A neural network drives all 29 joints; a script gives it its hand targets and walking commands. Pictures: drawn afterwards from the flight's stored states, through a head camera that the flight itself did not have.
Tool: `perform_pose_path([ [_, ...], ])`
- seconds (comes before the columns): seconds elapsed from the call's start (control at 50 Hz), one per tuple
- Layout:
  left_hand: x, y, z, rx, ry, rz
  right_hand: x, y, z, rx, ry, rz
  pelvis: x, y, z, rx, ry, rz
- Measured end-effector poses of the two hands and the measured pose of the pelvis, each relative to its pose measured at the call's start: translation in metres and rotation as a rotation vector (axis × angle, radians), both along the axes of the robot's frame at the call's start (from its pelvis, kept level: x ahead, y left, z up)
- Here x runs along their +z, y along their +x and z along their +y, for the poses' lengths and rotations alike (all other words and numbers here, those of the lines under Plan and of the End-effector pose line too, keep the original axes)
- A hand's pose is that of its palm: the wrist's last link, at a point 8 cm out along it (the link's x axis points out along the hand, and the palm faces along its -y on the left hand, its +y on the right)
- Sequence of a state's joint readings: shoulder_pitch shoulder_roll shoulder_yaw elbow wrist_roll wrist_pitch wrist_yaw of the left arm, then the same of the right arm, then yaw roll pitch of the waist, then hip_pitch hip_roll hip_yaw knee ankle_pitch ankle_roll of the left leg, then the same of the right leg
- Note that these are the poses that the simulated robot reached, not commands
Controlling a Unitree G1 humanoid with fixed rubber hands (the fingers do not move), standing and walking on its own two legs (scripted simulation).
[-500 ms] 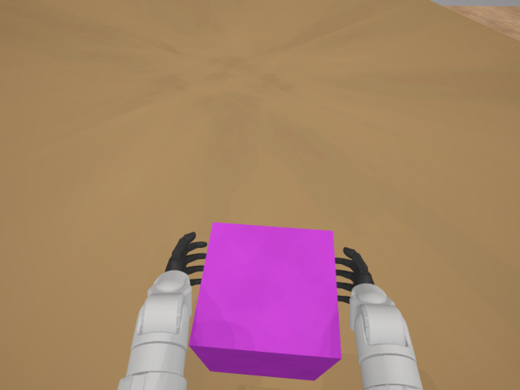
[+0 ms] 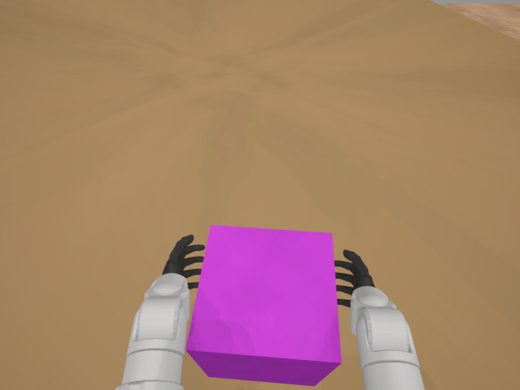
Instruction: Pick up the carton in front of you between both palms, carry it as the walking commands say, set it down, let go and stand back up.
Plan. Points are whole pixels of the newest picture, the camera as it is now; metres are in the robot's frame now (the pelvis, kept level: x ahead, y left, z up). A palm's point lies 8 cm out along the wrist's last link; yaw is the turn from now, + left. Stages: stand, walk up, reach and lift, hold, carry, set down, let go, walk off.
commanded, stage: carry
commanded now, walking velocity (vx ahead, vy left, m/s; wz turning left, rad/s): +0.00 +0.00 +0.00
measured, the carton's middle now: (265, 310) +0.31 +0.01 -0.07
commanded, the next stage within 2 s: hold in 0.08 s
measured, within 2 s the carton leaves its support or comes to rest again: neither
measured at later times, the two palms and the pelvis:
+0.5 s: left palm (191, 281) +0.29 +0.13 +0.05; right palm (385, 318) +0.25 -0.17 +0.04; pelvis -0.01 +0.01 +0.01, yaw -7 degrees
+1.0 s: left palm (174, 270) +0.31 +0.16 +0.05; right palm (366, 303) +0.26 -0.14 +0.05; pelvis +0.00 +0.04 +0.01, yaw -7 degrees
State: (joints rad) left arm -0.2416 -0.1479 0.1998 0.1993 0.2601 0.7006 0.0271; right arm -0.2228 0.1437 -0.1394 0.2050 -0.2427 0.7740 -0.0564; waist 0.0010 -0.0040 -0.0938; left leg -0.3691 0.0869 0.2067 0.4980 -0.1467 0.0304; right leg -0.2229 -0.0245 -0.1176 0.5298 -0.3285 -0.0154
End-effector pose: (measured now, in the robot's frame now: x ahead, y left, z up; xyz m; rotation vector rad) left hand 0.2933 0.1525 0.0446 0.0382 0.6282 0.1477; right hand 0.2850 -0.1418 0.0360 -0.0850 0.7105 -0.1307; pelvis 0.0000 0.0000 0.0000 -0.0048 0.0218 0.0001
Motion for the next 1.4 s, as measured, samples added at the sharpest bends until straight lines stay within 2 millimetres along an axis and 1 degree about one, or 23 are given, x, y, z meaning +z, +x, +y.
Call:
perform_pose_path([
  [0.12,0.000,-0.001,-0.001,-0.005,-0.003,0.000,0.000,-0.001,-0.001,0.000,-0.002,0.000,0.000,0.001,0.000,0.000,0.001,-0.001],
  [0.22,-0.001,-0.007,-0.002,-0.016,-0.021,-0.003,0.001,-0.008,-0.004,0.002,-0.006,-0.003,0.006,-0.003,-0.001,-0.053,0.010,-0.084],
  [0.26,-0.002,-0.007,-0.008,-0.039,-0.029,-0.001,0.002,-0.013,-0.009,-0.017,-0.015,-0.001,0.008,-0.005,0.000,-0.071,0.006,-0.104],
  [0.36,0.000,-0.003,-0.028,-0.131,-0.030,-0.004,0.003,-0.030,-0.028,-0.110,-0.033,-0.004,0.008,-0.010,0.004,-0.086,-0.005,-0.140],
  [0.42,0.002,-0.001,-0.033,-0.154,-0.016,-0.009,0.005,-0.037,-0.031,-0.135,-0.017,-0.009,0.008,-0.012,0.007,-0.102,-0.005,-0.150],
  [0.48,0.004,-0.001,-0.028,-0.145,-0.013,-0.012,0.006,-0.039,-0.027,-0.128,-0.003,-0.013,0.008,-0.013,0.010,-0.113,-0.004,-0.157],
  [0.6,0.006,-0.003,-0.012,-0.118,-0.029,-0.015,0.008,-0.034,-0.011,-0.105,-0.007,-0.018,0.008,-0.015,0.020,-0.116,-0.006,-0.166],
  [0.7,0.007,-0.001,-0.004,-0.127,-0.040,-0.017,0.009,-0.031,-0.004,-0.113,-0.014,-0.020,0.008,-0.014,0.029,-0.117,-0.009,-0.169],
  [0.9,0.008,0.008,0.002,-0.146,-0.058,-0.014,0.014,-0.028,0.002,-0.129,-0.014,-0.019,0.009,-0.007,0.041,-0.128,-0.010,-0.174],
  [1.0,0.010,0.014,0.003,-0.139,-0.069,-0.016,0.016,-0.021,0.003,-0.127,-0.012,-0.023,0.008,-0.003,0.042,-0.125,-0.008,-0.175],
  [1.06,0.009,0.019,0.003,-0.122,-0.082,-0.009,0.014,-0.014,0.003,-0.126,-0.006,-0.017,0.007,-0.002,0.040,-0.120,-0.006,-0.172],
  [1.14,-0.002,0.029,0.001,-0.073,-0.106,0.013,0.002,0.000,0.003,-0.133,0.001,0.005,0.003,-0.004,0.037,-0.111,0.002,-0.149],
  [1.22,-0.025,0.038,0.002,-0.024,-0.099,0.032,-0.021,0.015,0.006,-0.115,-0.013,0.028,-0.005,-0.009,0.031,-0.105,0.013,-0.091],
  [1.3,-0.062,0.041,0.006,0.002,-0.066,0.043,-0.058,0.024,0.009,-0.064,-0.026,0.043,-0.012,-0.015,0.022,-0.097,0.015,0.023],
  [1.4,-0.120,0.036,0.009,0.027,-0.038,0.040,-0.119,0.027,0.012,-0.037,-0.006,0.042,-0.028,-0.026,0.012,-0.084,0.012,0.201],
])
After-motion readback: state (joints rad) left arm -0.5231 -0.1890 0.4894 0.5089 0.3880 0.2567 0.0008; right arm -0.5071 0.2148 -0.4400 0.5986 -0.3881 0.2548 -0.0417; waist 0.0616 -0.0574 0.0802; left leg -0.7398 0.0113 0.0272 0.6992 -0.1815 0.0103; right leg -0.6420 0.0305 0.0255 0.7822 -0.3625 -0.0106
